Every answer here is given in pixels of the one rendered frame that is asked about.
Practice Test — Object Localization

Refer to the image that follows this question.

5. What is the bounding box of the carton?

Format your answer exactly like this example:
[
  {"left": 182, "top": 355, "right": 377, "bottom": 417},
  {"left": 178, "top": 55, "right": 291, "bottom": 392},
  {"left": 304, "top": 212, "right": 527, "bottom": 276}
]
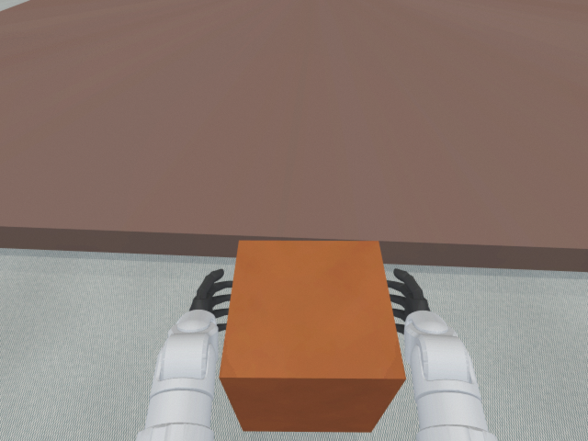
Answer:
[{"left": 219, "top": 241, "right": 406, "bottom": 433}]

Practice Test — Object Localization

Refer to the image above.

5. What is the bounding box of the left robot hand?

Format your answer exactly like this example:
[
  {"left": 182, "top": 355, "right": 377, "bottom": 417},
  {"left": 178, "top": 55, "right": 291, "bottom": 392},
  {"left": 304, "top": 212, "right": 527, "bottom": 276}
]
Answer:
[{"left": 189, "top": 269, "right": 232, "bottom": 332}]

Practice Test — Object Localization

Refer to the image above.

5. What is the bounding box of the robot left forearm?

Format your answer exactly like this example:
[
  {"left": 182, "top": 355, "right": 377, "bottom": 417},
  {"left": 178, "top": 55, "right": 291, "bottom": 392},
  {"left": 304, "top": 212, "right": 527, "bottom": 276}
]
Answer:
[{"left": 136, "top": 310, "right": 219, "bottom": 441}]

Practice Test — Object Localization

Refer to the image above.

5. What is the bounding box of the right robot hand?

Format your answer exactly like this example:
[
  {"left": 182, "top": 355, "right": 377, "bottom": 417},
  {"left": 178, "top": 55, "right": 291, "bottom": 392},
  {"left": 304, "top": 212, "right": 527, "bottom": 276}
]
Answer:
[{"left": 387, "top": 268, "right": 430, "bottom": 334}]

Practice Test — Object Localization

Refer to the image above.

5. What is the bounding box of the robot right forearm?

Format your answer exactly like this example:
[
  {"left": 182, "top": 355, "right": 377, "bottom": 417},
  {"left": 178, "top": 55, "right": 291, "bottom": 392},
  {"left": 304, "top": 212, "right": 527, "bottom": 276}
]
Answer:
[{"left": 404, "top": 311, "right": 498, "bottom": 441}]

